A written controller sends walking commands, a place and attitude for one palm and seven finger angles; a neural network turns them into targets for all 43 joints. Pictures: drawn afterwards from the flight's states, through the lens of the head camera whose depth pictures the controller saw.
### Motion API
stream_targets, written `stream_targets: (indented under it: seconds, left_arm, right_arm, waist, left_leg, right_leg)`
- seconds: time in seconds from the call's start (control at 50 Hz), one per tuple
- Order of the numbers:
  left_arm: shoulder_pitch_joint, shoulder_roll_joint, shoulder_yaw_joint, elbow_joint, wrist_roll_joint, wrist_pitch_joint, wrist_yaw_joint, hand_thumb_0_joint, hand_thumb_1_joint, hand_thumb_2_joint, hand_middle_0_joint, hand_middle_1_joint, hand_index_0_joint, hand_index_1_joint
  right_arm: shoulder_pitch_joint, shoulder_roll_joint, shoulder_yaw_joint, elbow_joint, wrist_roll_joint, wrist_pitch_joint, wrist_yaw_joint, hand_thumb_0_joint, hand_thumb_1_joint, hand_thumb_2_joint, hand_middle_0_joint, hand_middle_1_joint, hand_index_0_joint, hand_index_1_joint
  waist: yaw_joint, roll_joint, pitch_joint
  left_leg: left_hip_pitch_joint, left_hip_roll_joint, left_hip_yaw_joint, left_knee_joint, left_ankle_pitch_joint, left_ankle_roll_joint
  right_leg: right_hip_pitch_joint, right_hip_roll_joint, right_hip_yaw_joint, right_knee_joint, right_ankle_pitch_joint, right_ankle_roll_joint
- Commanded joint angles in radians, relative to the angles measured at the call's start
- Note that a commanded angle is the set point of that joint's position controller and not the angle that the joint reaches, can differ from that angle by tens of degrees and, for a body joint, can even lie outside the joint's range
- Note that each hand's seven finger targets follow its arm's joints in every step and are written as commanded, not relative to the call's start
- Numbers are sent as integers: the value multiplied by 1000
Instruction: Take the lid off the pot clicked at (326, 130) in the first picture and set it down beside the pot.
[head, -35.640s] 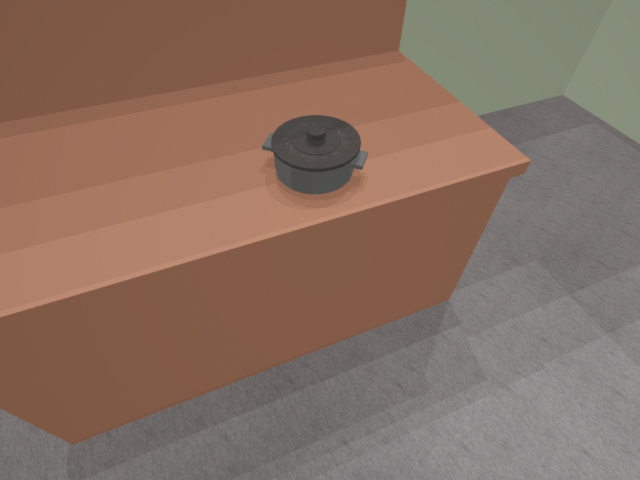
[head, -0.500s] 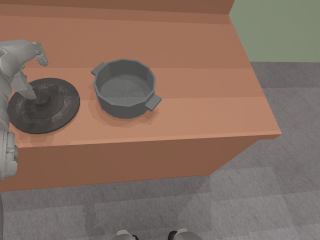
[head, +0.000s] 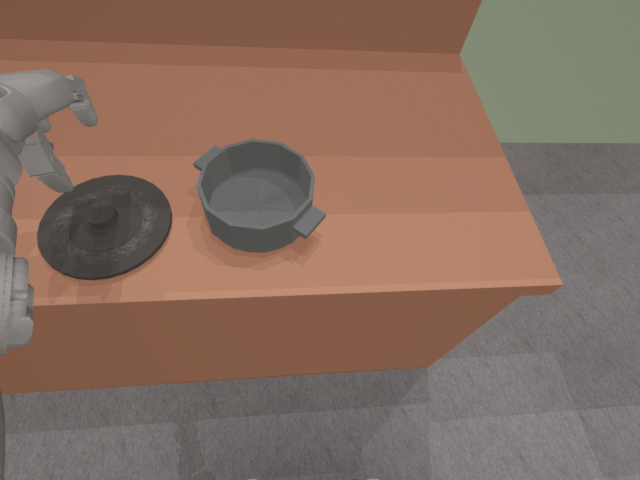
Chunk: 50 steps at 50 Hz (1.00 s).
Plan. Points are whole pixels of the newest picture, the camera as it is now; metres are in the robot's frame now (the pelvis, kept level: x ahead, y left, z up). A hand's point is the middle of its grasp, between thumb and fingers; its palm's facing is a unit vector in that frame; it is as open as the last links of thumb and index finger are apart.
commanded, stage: raise the empty hand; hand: left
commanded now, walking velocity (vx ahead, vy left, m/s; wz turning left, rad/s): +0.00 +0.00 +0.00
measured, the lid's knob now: (101, 215) +0.51 +0.29 -0.05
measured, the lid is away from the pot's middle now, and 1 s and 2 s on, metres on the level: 0.24 0.24 0.24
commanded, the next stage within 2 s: draw the hand back to the body in 0.08 s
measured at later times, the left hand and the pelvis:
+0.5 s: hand (37, 162) +0.47 +0.28 +0.12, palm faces -0.40 -0.08 -0.91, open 10.9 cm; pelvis +0.01 -0.01 +0.01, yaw +1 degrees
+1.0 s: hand (70, 155) +0.44 +0.22 +0.16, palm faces +0.32 -0.91 -0.27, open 10.6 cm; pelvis +0.02 -0.03 +0.02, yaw +1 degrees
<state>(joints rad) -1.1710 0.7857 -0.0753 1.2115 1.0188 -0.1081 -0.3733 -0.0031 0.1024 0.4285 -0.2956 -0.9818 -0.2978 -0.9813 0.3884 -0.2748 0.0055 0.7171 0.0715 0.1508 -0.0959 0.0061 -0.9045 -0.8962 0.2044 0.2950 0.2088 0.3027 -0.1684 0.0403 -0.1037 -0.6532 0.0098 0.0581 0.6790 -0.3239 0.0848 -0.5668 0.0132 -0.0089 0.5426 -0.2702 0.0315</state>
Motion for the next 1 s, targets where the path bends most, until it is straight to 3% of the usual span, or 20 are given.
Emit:
stream_targets:
  seconds: [0.0, 0.04, 0.12, 0.16, 0.2, 0.28, 0.4, 0.44, 0.5, 0.54, 0.64, 0.66, 0.68, 0.7, 0.74, 0.76, 0.8, 0.84, 0.9, 0.98]
  left_arm:
    - [-487, 210, 9, -186, -9, 8, 22, 0, 91, 433, -285, -980, -285, -980]
    - [-452, 256, 48, -167, -15, 0, 15, 0, 91, 433, -285, -980, -285, -980]
    - [-475, 252, 23, -175, -20, 1, 5, 0, 91, 433, -285, -980, -285, -980]
    - [-531, 324, 82, -298, -13, -19, 12, 0, 91, 433, -285, -980, -285, -980]
    - [-459, 292, 82, -289, -16, -26, 13, 0, 91, 433, -285, -980, -285, -980]
    - [-319, 287, 104, -248, -38, -20, 17, 0, 91, 433, -285, -980, -285, -980]
    - [-321, 293, 128, -442, -55, -35, 23, 0, 91, 433, -285, -980, -285, -980]
    - [-249, 277, 137, -454, -75, -46, 24, 0, 91, 433, -285, -980, -285, -980]
    - [-147, 253, 126, -386, -90, -35, 27, 0, 91, 433, -285, -980, -285, -980]
    - [-189, 275, 146, -504, -91, -42, 34, 0, 91, 433, -285, -980, -285, -980]
    - [-81, 261, 162, -533, -110, -40, 40, 0, 91, 433, -285, -980, -285, -980]
    - [-112, -91, 210, -492, -708, -44, 177, 0, 91, 433, -285, -980, -285, -980]
    - [-78, -99, 167, -509, -775, -42, 238, 0, 91, 433, -285, -980, -285, -980]
    - [-44, -63, 248, -486, -860, -43, 289, 0, 91, 433, -285, -980, -285, -980]
    - [-68, 48, 364, -592, -926, -58, 358, 0, 91, 433, -285, -980, -285, -980]
    - [-115, 21, 352, -691, -948, -70, 379, 0, 91, 433, -285, -980, -285, -980]
    - [-35, -50, 346, -706, -978, -62, 411, 0, 131, 456, -281, -946, -281, -946]
    - [101, -16, 415, -717, -997, -51, 434, 0, 172, 480, -276, -912, -276, -912]
    - [215, -77, 396, -808, -1027, -39, 442, 0, 232, 515, -270, -861, -270, -861]
    - [322, -60, 440, -948, -1041, -35, 460, 0, 313, 562, -262, -793, -262, -793]
  right_arm:
    - [149, -191, -64, -30, 0, -10, -12, 0, -900, -900, 200, 300, 200, 300]
    - [146, -196, -62, -32, 1, -10, -13, 0, -900, -900, 200, 300, 200, 300]
    - [138, -201, -60, -30, 4, -2, -15, 0, -900, -900, 200, 300, 200, 300]
    - [143, -199, -69, -34, -5, 5, -15, 0, -900, -900, 200, 300, 200, 300]
    - [129, -184, -71, -47, -7, 6, -13, 0, -900, -900, 200, 300, 200, 300]
    - [91, -184, -68, -70, -4, 20, 4, 0, -900, -900, 200, 300, 200, 300]
    - [45, -173, -77, -103, -7, 39, 11, 0, -900, -900, 200, 300, 200, 300]
    - [21, -172, -78, -112, -7, 42, 18, 0, -900, -900, 200, 300, 200, 300]
    - [-15, -171, -67, -127, 1, 52, 28, 0, -900, -900, 200, 300, 200, 300]
    - [-43, -170, -71, -148, -1, 55, 26, 0, -900, -900, 200, 300, 200, 300]
    - [-98, -160, -63, -178, 2, 55, 31, 0, -900, -900, 200, 300, 200, 300]
    - [50, -82, -48, -201, 15, 19, 18, 0, -900, -900, 200, 300, 200, 300]
    - [-6, -111, -30, -197, 18, -8, 9, 0, -900, -900, 200, 300, 200, 300]
    - [-21, -127, -33, -192, 6, -28, -2, 0, -900, -900, 200, 300, 200, 300]
    - [-49, -149, -26, -182, -5, -62, -10, 0, -900, -900, 200, 300, 200, 300]
    - [-55, -139, -27, -187, -11, -85, -5, 0, -900, -900, 200, 300, 200, 300]
    - [-68, -132, -30, -173, -18, -119, 8, 0, -900, -900, 200, 300, 200, 300]
    - [-81, -139, -31, -167, -24, -135, 21, 0, -900, -900, 200, 300, 200, 300]
    - [-120, -128, -30, -183, -23, -151, 34, 0, -900, -900, 200, 300, 200, 300]
    - [-144, -127, -35, -189, -28, -179, 38, 0, -900, -900, 200, 300, 200, 300]
  waist:
    - [-5, 121, -390]
    - [8, 93, -379]
    - [-5, 66, -366]
    - [10, 125, -476]
    - [21, 160, -475]
    - [41, 104, -401]
    - [50, 130, -468]
    - [62, 147, -436]
    - [69, 67, -330]
    - [79, 69, -400]
    - [94, 61, -360]
    - [25, 41, -211]
    - [53, 18, -179]
    - [66, -47, -192]
    - [97, -17, -277]
    - [95, 56, -322]
    - [101, 127, -293]
    - [129, 96, -259]
    - [138, 86, -223]
    - [147, 65, -248]
  left_leg:
    - [509, 8, -79, -40, 522, -11]
    - [482, 3, -71, -39, 512, -5]
    - [432, -3, -55, -47, 428, 1]
    - [519, 2, -66, -38, 535, 2]
    - [553, 0, -73, -37, 605, -5]
    - [502, -5, -68, -55, 586, -4]
    - [598, -6, -83, -84, 633, 2]
    - [618, -4, -85, -88, 685, 1]
    - [530, -9, -77, -115, 541, 3]
    - [561, -14, -75, -124, 560, 9]
    - [567, -19, -81, -144, 541, 9]
    - [689, 46, -86, -164, 409, -26]
    - [720, 70, -141, -212, 308, -33]
    - [693, 70, -136, -223, 261, -28]
    - [683, 50, -101, -219, 345, -35]
    - [713, 49, -98, -217, 422, -46]
    - [743, 54, -102, -209, 510, -60]
    - [704, 55, -97, -210, 546, -60]
    - [666, 49, -76, -216, 546, -57]
    - [690, 48, -71, -212, 599, -50]
  right_leg:
    - [-25, 67, -60, -43, 246, -70]
    - [-2, 66, -57, -44, 257, -71]
    - [26, 63, -51, -44, 257, -67]
    - [55, 63, -44, -42, 306, -68]
    - [39, 64, -51, -43, 308, -69]
    - [72, 59, -55, -56, 313, -68]
    - [122, 52, -51, -81, 323, -68]
    - [111, 46, -53, -86, 331, -73]
    - [130, 42, -58, -98, 276, -71]
    - [181, 35, -49, -102, 315, -75]
    - [201, 28, -50, -115, 297, -77]
    - [137, 8, -69, -128, 204, -95]
    - [118, 8, -52, -152, 131, -94]
    - [156, 3, -43, -166, 128, -94]
    - [258, -7, -28, -164, 213, -93]
    - [286, -8, -24, -159, 260, -91]
    - [285, -7, -29, -157, 284, -90]
    - [335, -9, -33, -158, 325, -90]
    - [382, -11, -36, -153, 372, -83]
    - [429, -9, -33, -151, 434, -75]
